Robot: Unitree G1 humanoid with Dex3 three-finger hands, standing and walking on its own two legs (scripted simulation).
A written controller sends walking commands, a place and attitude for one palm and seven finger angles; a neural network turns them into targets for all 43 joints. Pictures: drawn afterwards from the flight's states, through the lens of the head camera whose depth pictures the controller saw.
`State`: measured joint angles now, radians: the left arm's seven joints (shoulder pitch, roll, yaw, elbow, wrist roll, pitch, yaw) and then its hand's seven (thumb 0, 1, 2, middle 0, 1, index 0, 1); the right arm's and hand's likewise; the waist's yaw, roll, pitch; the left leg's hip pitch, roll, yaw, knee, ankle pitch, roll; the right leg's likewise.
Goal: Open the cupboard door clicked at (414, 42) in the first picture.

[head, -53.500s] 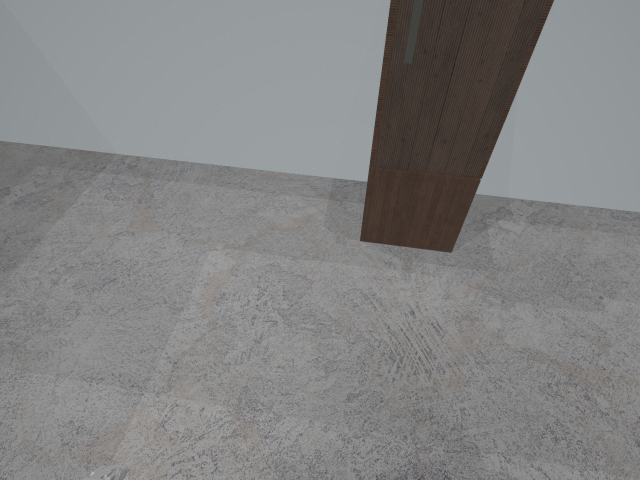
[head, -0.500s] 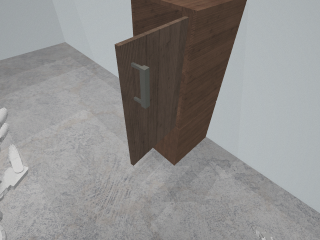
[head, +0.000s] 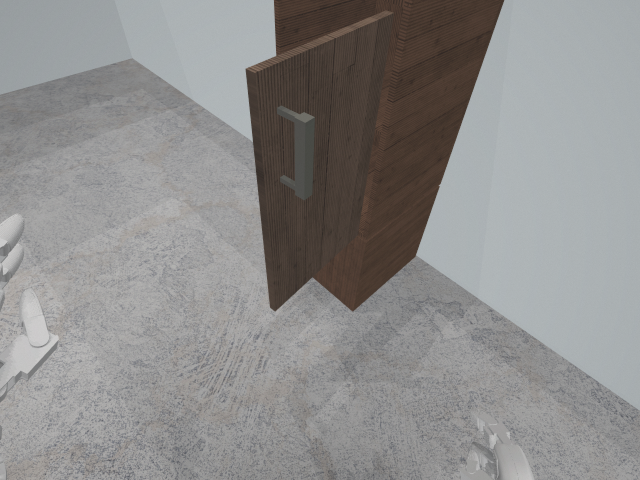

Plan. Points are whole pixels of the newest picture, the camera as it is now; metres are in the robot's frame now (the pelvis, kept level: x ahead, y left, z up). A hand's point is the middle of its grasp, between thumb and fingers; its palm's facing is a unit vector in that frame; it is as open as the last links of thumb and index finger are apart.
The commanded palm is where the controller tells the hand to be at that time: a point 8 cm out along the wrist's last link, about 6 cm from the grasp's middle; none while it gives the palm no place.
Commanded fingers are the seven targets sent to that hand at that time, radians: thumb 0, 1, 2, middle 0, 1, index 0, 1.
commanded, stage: let the arm hang, fingers relaxed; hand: left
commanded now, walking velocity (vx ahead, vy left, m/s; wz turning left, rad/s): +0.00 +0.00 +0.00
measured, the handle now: (294, 154) +0.57 +0.09 +0.11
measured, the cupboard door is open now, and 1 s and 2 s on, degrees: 96 96 96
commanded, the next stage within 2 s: look to check the result in 1.14 s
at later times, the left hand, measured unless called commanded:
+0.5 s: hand out of the picture -0.05 +0.17 -0.18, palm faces +0.07 -0.98 -0.19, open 7.1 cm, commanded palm none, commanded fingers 0.00 0.90 0.90 -0.20 -0.30 -0.20 -0.30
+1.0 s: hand out of the picture +0.03 +0.15 -0.17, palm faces +0.08 -0.98 -0.20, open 7.3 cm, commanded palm none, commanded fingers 0.00 0.90 0.90 -0.20 -0.30 -0.20 -0.30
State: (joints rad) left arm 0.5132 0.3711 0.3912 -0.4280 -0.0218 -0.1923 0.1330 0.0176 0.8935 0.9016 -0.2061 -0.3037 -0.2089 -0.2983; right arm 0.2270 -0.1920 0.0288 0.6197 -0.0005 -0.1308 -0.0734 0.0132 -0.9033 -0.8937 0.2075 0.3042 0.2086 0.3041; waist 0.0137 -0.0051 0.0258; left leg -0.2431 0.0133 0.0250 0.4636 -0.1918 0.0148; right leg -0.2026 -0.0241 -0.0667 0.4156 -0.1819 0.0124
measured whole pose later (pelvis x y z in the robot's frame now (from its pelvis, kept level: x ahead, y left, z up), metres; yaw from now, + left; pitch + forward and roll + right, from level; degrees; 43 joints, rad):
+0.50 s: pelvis +0.00 -0.01 +0.00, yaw +3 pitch -1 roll -1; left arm 0.33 0.19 0.02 1.10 0.01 0.03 0.01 0.01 0.96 0.90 -0.20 -0.30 -0.20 -0.30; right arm 0.33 -0.18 0.00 1.08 -0.02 0.04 -0.02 0.01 -0.91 -0.89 0.20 0.30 0.20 0.30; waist 0.00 -0.01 0.07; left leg -0.30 0.00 -0.03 0.51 -0.20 0.00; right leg -0.24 -0.03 -0.12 0.47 -0.22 -0.01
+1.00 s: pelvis +0.01 -0.02 +0.00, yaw +2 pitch -2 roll +0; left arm 0.24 0.14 0.03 1.12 0.01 0.00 0.03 0.01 0.93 0.90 -0.20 -0.30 -0.20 -0.30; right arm 0.27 -0.14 -0.01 1.12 -0.02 0.01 -0.03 0.01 -0.92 -0.89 0.20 0.30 0.20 0.30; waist -0.01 0.02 0.03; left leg -0.23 0.01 -0.02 0.45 -0.20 -0.02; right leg -0.20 -0.03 -0.11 0.46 -0.24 -0.02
